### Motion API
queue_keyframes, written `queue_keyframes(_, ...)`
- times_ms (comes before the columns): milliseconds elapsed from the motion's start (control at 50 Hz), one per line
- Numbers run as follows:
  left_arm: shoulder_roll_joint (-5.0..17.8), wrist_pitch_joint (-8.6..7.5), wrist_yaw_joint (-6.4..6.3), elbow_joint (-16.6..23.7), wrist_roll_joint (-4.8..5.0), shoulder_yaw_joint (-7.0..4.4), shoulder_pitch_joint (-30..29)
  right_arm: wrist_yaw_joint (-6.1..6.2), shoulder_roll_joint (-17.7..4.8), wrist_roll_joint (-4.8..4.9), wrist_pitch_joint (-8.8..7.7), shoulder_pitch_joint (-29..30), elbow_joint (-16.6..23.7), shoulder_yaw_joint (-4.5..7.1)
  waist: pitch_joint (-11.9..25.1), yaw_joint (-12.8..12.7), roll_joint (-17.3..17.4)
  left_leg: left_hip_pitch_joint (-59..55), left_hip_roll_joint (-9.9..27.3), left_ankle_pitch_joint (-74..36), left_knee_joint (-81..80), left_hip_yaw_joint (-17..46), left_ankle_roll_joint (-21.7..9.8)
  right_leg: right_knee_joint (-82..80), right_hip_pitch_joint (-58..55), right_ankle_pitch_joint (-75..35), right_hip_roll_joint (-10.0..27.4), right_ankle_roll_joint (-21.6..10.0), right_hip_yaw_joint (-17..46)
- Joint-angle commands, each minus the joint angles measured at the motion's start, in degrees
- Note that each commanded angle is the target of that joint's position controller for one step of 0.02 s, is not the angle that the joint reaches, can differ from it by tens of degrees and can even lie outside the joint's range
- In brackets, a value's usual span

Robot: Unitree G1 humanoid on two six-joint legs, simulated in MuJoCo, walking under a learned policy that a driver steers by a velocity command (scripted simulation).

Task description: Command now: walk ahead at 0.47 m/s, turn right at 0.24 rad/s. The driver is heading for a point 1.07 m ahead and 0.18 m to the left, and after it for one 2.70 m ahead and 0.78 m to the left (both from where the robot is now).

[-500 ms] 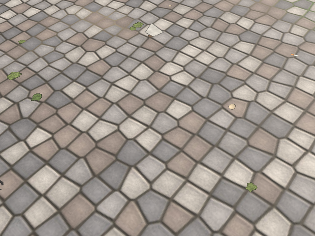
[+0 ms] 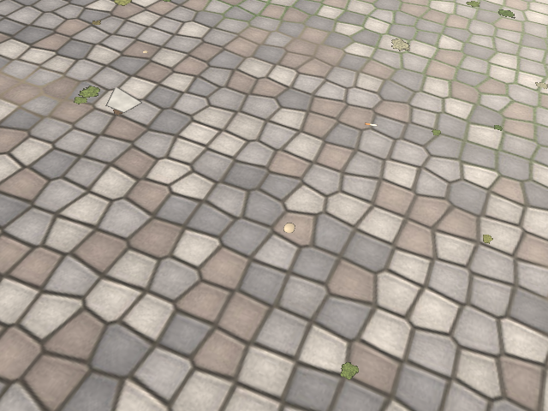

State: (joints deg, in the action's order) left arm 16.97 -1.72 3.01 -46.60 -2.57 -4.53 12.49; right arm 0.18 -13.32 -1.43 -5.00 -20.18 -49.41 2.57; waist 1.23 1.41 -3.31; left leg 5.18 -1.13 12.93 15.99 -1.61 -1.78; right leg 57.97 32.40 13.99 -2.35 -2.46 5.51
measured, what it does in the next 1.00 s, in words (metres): walks ahead: right foot, then left foot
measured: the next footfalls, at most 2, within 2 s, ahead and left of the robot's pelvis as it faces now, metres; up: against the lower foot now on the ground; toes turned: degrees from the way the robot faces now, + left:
right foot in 0.24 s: +0.26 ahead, -0.12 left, +0.00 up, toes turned -5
left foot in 0.72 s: +0.51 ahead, +0.03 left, +0.00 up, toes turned +1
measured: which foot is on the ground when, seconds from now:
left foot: down 0.00-0.24, up 0.26-0.70, down 0.72-1.00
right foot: up 0.00-0.22, down 0.24-0.74, up 0.76-1.00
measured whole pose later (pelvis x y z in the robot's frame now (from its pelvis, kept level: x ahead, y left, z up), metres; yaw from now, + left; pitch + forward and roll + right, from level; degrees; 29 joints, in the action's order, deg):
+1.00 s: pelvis +0.41 -0.04 +0.00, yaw -2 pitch -1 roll +0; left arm 12.3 -0.3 0.4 -57.8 -2.3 -1.8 13.4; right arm 0.4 -12.4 -0.6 -1.7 -16.8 -56.4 2.3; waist -1.4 0.4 -0.4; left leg 13.6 -2.7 5.1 18.7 -4.6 -5.7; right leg 48.6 21.4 22.6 1.6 -1.7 -0.3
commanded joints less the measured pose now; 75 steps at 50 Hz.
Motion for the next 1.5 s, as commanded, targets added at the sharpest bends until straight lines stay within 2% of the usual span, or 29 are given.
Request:
queue_keyframes(20, 1.59, -0.42, 0.46, 5.11, -0.10, 0.42, -5.90, -0.42, -6.66, 0.51, -1.32, -2.05, 1.23, 1.43, -4.34, 0.22, 9.42, -5.52, 13.11, -14.58, -7.54, 9.38, -7.52, -3.25, 11.46, -3.79, 1.89, 1.69, -1.44)
queue_keyframes(100, -0.59, -0.41, 1.13, 7.92, 0.23, 2.25, -14.33, -0.62, -7.37, 0.64, -1.04, -4.09, -0.60, 1.54, -5.23, 1.69, 10.79, -2.00, 11.86, -20.99, -7.49, 4.64, -6.97, -18.14, 2.37, -7.47, 3.76, 1.56, -8.56)
queue_keyframes(160, 0.57, -0.43, 0.54, 8.29, 0.46, 2.27, -14.87, -0.52, -9.26, 0.61, -0.51, -6.36, -2.28, 1.94, -5.51, 1.24, 10.82, -3.62, 14.37, -28.56, -4.86, 4.89, -6.68, -23.77, -3.97, -5.18, 2.53, -1.05, -10.50)
queue_keyframes(220, 3.32, -1.50, -1.16, 3.00, -0.22, 0.87, 0.58, -0.28, -9.83, 1.09, 0.38, -6.27, -3.37, 1.80, 2.93, -6.22, 7.77, -2.91, 11.81, -46.03, 15.31, 0.46, -4.44, -31.14, -25.18, -5.51, -1.46, -4.92, -11.67)
queue_keyframes(240, 6.72, -2.08, -1.98, 0.95, -1.38, -0.18, 9.88, -0.28, -8.11, 1.29, 0.46, -5.73, -1.98, 1.11, 9.07, -9.95, 4.33, 7.46, 9.74, -30.50, 29.54, -0.95, -3.40, -32.10, -39.48, 0.22, 7.65, -7.34, -2.05)
queue_keyframes(260, 12.86, -2.05, -2.58, 0.47, -1.83, -1.47, 13.79, -0.88, -0.65, 2.34, 0.50, -10.27, 0.69, -0.56, 16.73, -7.61, -10.74, 27.33, 0.60, 12.01, 50.47, -3.62, -0.93, -36.33, -54.87, 4.57, 26.32, -13.76, 26.12)
queue_keyframes(280, 11.19, -1.44, -2.65, 0.31, 0.87, -1.45, 13.33, -0.21, -7.95, 0.95, 0.84, -7.29, -0.25, 1.41, 15.70, -8.79, -4.72, 31.56, 0.20, 16.11, 56.94, 3.64, -1.91, -40.96, -50.00, 3.64, 26.17, -14.71, 33.30)
queue_keyframes(300, 8.33, -1.42, -2.65, 0.31, 1.36, -0.59, 7.64, -0.37, -7.98, 0.96, 0.75, -3.21, 1.05, 1.69, 6.47, -5.87, -2.34, 33.88, 3.38, 10.82, 57.09, 4.47, -2.58, -41.29, -42.93, 0.99, 23.03, -13.22, 23.22)
queue_keyframes(320, 4.86, -1.84, -2.44, 0.55, 1.26, 0.31, 4.21, -0.72, -6.50, 0.98, 0.37, -1.39, 1.24, 1.16, 2.01, -4.40, -0.50, 32.32, 5.16, 6.96, 53.82, 4.10, -2.58, -43.15, -35.64, -4.98, 20.13, -11.89, 16.85)
queue_keyframes(360, 2.08, -2.58, -2.58, -0.13, 1.50, 1.19, 1.76, -1.24, -5.27, -0.29, 1.58, -2.69, 0.07, 1.04, -1.22, -0.92, -1.47, 26.88, 7.10, 4.66, 48.80, 3.42, -1.60, -46.02, -27.33, -11.08, 15.19, -9.04, 8.63)
queue_keyframes(440, 3.05, -4.02, -2.59, -2.65, 2.21, 0.97, 5.14, -2.39, -3.81, -0.94, 3.30, 0.05, 0.41, 0.99, -2.91, 0.27, -0.41, 28.20, 7.55, 0.60, 44.71, 1.58, 0.17, -50.17, -25.36, -15.92, 13.72, -10.12, 3.85)
queue_keyframes(560, 2.14, -3.75, -2.83, -5.96, 2.13, 1.92, 8.55, -1.76, -1.40, -0.15, 3.07, 10.22, 2.87, -0.40, -4.30, -1.08, -0.70, 24.48, 4.80, -9.99, 27.49, -2.45, 1.42, -45.64, -25.08, -46.31, 10.33, -7.46, -6.21)
queue_keyframes(620, 2.26, -3.21, -3.30, -7.96, 1.94, 2.23, 10.85, -0.99, -1.95, 0.05, 2.87, 12.37, 2.82, -0.68, -3.28, -2.46, -1.53, 21.44, 2.62, -12.44, 21.74, -3.05, 0.05, -42.70, -29.13, -48.38, 10.93, -6.51, -5.96)
queue_keyframes(680, 2.84, -2.66, -4.04, -8.97, 1.74, 2.19, 9.75, -0.03, -3.67, -0.40, 2.14, 8.65, 1.10, -0.23, -2.31, -0.70, -1.58, 16.18, 0.67, -8.16, 16.72, -2.32, -2.34, -35.74, -32.50, -52.12, 12.40, -5.93, -4.03)
queue_keyframes(720, 3.24, -2.56, -4.29, -9.29, 2.46, 2.15, 9.13, 0.70, -5.63, -1.06, 0.54, -0.52, -2.42, 0.45, 1.74, 3.24, 2.38, 2.77, 2.84, -26.29, 6.92, 0.03, -4.03, -22.72, -30.34, -42.73, 8.80, -3.21, -5.29)
queue_keyframes(740, 1.25, -2.76, -4.61, -8.17, 3.01, 2.75, 11.99, 0.92, -10.14, -1.75, -0.04, -6.00, -3.29, 1.25, 8.58, 3.01, 9.01, -10.67, 15.49, -57.39, 12.65, 10.43, -7.28, -9.74, -21.55, -16.90, 4.83, -1.55, -7.38)
queue_keyframes(760, -2.94, -1.59, -4.48, -11.14, 4.83, 3.25, 21.19, 0.65, -10.17, -0.05, 0.63, -5.34, -3.60, 1.16, 16.73, -0.09, 17.00, -17.16, 26.18, -73.18, 12.78, 22.98, -18.19, 3.16, -14.77, 21.69, -2.89, -0.32, -5.97)
queue_keyframes(780, 0.79, -0.14, -4.76, -12.09, 2.90, 2.39, 18.37, 0.16, -7.76, 2.02, 1.18, -2.28, -2.57, 0.53, 14.52, -0.20, 9.46, -10.69, 23.97, -60.13, 9.49, 21.77, -18.20, 5.54, -14.37, 22.60, -1.18, -0.12, -1.21)
queue_keyframes(820, 0.41, 0.72, -4.19, -10.77, 0.71, 2.06, 11.21, 0.46, -5.64, 1.44, 2.34, 4.97, -1.87, -0.03, 2.77, -1.77, 7.29, 0.46, 18.79, -28.57, 1.38, 17.55, -14.73, 4.78, -9.97, 18.14, 1.10, 0.23, -2.20)
queue_keyframes(860, -0.04, 1.55, -3.23, -10.78, -0.01, 1.98, 9.61, 0.71, -5.45, 1.05, 3.21, 6.24, -2.36, 0.16, -0.54, -2.89, 8.80, 7.34, 14.59, -0.68, -5.76, 14.77, -11.29, 0.17, -11.41, 12.25, 3.16, 0.46, -3.76)
queue_keyframes(920, -1.32, 1.66, -2.54, -11.14, 0.28, 2.05, 8.45, 0.41, -6.23, 0.88, 2.89, 5.15, -3.47, 0.85, -1.09, -3.11, 8.89, 9.81, 13.28, 12.03, -10.05, 14.43, -10.33, -4.27, -12.16, 9.12, 3.21, 0.72, -6.10)
queue_keyframes(1080, -1.36, 0.10, -2.87, -9.01, 0.79, 1.93, 2.82, -0.10, -8.51, 0.98, 3.35, 3.38, -5.00, 2.40, -2.52, -2.45, 9.60, 13.92, 12.66, 19.35, -11.14, 16.37, -11.17, -20.54, -16.33, 7.94, 2.23, 1.20, -8.78)
queue_keyframes(1160, -0.43, -1.29, -4.24, -11.64, 1.20, 1.38, 13.54, -0.17, -7.37, 1.50, 4.49, 8.51, -2.73, 3.09, -3.77, -7.88, 5.50, 29.03, 7.00, 25.28, -0.64, 14.18, -7.40, -38.38, -35.49, 6.04, 1.94, -1.06, -8.13)
queue_keyframes(1180, 3.46, -1.91, -5.15, -12.25, 0.65, 0.66, 18.30, -0.40, -2.32, 1.51, 4.10, 11.59, -0.18, 1.90, -3.81, -9.29, -5.04, 38.23, 1.56, 22.43, 14.07, 8.50, -4.30, -48.49, -41.27, 19.40, 14.15, -2.95, 6.59)
queue_keyframes(1200, 8.73, -1.90, -5.74, -11.23, 0.71, -0.66, 15.42, -0.74, 0.95, 1.56, 3.60, 11.75, 1.44, 1.10, -5.58, -7.04, -13.23, 44.56, -4.10, 14.03, 29.08, 0.74, -2.71, -56.52, -38.25, 32.57, 26.16, -6.12, 23.77)
queue_keyframes(1220, 6.07, -2.00, -6.02, -10.11, 0.51, -0.24, 10.80, -1.20, -3.35, -0.18, 3.37, 11.01, 0.86, 1.86, -8.09, -4.25, -3.55, 41.85, 0.24, 8.31, 34.59, 6.36, -3.36, -56.35, -30.60, 32.34, 26.21, -7.14, 22.56)
queue_keyframes(1260, 2.90, -2.90, -5.47, -8.22, 1.80, 0.42, 5.03, -2.35, -4.80, -0.25, 3.19, 6.40, -1.01, 2.64, -7.36, 0.06, -2.02, 39.00, 1.94, 2.57, 38.05, 6.17, -2.01, -55.73, -29.39, 22.32, 21.08, -5.05, 12.70)
queue_keyframes(1360, 0.39, -4.58, -4.95, -9.57, 1.34, 0.90, 11.81, -3.12, -1.87, -0.68, 4.22, 12.01, 0.55, 2.18, -6.47, -2.65, -0.63, 42.41, 3.91, -5.14, 44.14, 2.80, 0.60, -52.87, -33.03, -0.33, 16.91, -4.43, -2.88)
queue_keyframes(1500, 1.56, -4.83, -4.53, -9.83, 1.05, 0.77, 14.49, -4.71, -0.95, -0.79, 4.64, 24.61, 6.46, 0.78, -9.23, -5.44, -2.88, 36.16, 4.37, -8.92, 26.52, -3.88, -0.30, -50.57, -33.68, -17.49, 16.97, -4.70, -13.22)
